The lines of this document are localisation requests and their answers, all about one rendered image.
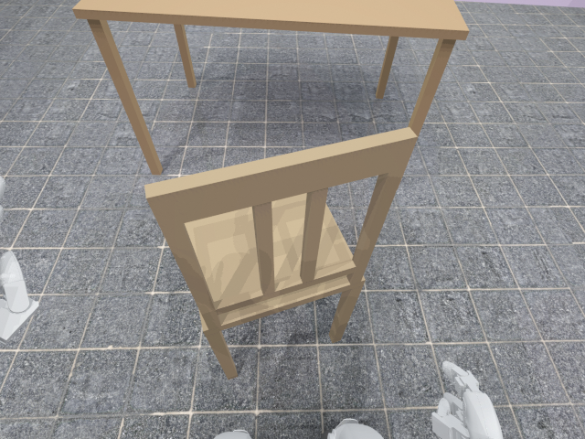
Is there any robot left hand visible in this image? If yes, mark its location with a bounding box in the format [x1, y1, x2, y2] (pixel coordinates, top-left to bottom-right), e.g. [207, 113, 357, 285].
[0, 176, 39, 345]

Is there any robot right hand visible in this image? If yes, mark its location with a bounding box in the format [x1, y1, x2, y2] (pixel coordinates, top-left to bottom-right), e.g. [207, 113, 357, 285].
[431, 361, 503, 439]

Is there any table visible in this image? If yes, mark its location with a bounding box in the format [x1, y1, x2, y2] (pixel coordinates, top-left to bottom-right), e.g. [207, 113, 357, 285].
[72, 0, 470, 188]

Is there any robot right shin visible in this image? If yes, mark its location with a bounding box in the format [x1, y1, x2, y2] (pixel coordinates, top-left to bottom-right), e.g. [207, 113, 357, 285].
[336, 419, 358, 429]

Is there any chair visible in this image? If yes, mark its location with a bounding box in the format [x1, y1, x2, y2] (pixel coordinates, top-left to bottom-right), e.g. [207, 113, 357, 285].
[144, 127, 418, 380]

